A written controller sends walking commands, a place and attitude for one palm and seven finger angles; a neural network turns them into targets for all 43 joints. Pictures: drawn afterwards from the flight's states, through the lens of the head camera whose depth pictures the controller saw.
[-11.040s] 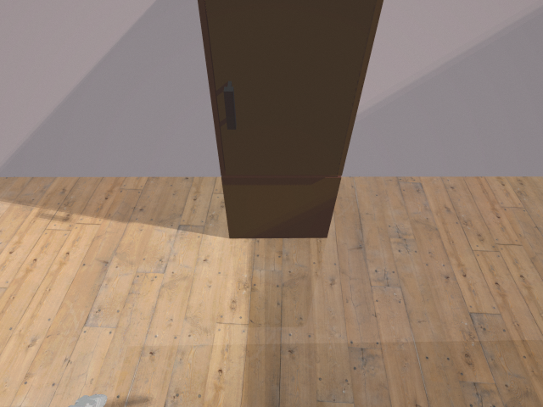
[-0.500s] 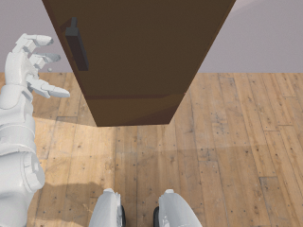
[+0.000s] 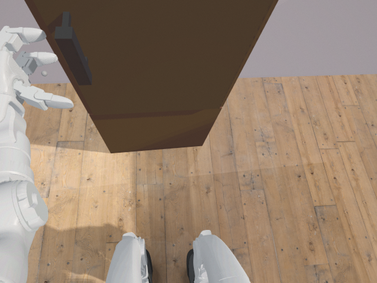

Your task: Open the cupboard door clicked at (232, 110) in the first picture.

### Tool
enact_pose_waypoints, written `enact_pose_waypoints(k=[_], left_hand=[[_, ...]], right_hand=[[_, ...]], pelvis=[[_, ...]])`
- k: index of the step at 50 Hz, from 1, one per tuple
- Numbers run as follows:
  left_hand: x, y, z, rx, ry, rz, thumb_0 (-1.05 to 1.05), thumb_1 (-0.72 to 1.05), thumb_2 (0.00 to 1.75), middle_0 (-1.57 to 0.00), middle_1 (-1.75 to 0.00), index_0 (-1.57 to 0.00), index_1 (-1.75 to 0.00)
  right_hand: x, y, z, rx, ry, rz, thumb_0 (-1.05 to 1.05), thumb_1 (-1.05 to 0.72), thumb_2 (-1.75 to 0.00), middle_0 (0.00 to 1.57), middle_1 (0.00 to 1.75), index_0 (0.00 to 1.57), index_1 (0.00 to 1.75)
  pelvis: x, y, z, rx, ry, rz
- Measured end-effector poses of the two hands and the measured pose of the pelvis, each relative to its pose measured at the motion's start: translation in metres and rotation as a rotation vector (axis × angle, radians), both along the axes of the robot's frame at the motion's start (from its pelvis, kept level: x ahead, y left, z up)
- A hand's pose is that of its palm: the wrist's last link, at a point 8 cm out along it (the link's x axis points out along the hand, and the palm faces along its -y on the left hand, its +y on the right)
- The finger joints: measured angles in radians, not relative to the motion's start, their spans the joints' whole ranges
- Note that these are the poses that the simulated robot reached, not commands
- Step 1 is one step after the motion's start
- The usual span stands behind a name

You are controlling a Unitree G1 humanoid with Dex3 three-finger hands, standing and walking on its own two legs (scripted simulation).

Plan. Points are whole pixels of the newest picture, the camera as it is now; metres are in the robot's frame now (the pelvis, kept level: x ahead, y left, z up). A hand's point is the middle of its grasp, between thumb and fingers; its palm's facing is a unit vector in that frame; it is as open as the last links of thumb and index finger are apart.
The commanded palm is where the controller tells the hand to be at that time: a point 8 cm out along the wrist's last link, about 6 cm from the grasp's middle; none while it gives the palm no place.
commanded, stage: move the hooked fingers beside the handle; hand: left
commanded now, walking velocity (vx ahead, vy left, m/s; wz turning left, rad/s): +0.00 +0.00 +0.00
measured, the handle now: (76, 50) +0.56 +0.18 +0.06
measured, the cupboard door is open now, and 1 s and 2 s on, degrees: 0 0 0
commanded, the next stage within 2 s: slide the fingers in behind the handle in 0.50 s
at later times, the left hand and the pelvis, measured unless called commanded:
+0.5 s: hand (47, 76) +0.51 +0.23 +0.05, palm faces +0.04 -1.00 -0.01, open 14.0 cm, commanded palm +0.49 +0.26 +0.06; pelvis +0.00 +0.00 +0.00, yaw +1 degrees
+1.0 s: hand (56, 75) +0.51 +0.21 +0.05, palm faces +0.03 -1.00 -0.01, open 14.0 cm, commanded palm +0.49 +0.24 +0.06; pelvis +0.00 +0.00 +0.00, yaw +1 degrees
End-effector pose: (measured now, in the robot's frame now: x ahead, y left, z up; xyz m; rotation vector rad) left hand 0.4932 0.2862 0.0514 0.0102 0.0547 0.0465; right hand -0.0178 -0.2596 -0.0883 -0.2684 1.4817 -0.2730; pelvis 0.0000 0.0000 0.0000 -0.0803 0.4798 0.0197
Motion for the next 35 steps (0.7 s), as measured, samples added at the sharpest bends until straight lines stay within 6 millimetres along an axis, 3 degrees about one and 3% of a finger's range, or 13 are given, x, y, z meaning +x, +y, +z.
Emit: enact_pose_waypoints(k=[17, 24, 35], left_hand=[[-0.011, -0.006, 0.006, 0.001, -0.010, -0.009, -0.01, -0.50, 0.31, -0.30, -1.20, -0.30, -1.20], [-0.010, -0.008, 0.004, 0.002, -0.022, -0.004, -0.01, -0.50, 0.31, -0.30, -1.20, -0.30, -1.20], [-0.008, -0.008, 0.009, 0.010, -0.028, -0.010, -0.01, -0.50, 0.31, -0.30, -1.20, -0.30, -1.20]], right_hand=[[0.043, -0.006, 0.000, -0.008, -0.108, 0.060, 0.00, -0.91, -0.89, 0.20, 0.30, 0.21, 0.29], [0.039, -0.005, -0.004, -0.004, -0.101, 0.055, 0.00, -0.91, -0.89, 0.20, 0.30, 0.21, 0.29], [0.016, -0.003, -0.005, 0.004, -0.049, 0.025, 0.00, -0.91, -0.89, 0.20, 0.30, 0.21, 0.29]], pelvis=[[0.001, 0.000, 0.003, 0.000, -0.026, 0.016], [-0.001, -0.001, 0.000, 0.001, -0.025, 0.013], [-0.003, -0.002, -0.001, 0.000, -0.020, 0.011]])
